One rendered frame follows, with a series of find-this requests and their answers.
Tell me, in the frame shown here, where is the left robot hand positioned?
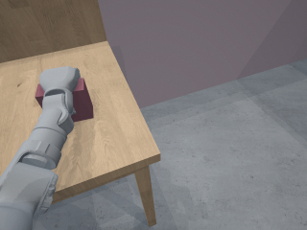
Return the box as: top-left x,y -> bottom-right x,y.
39,66 -> 81,115

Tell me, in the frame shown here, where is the robot left forearm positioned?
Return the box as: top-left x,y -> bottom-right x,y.
0,86 -> 74,192

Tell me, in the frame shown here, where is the left robot upper arm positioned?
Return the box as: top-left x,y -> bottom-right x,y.
0,162 -> 59,230

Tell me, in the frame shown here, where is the table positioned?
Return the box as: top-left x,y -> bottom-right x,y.
0,0 -> 161,227

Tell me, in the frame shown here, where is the sponge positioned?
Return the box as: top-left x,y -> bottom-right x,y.
35,78 -> 94,123

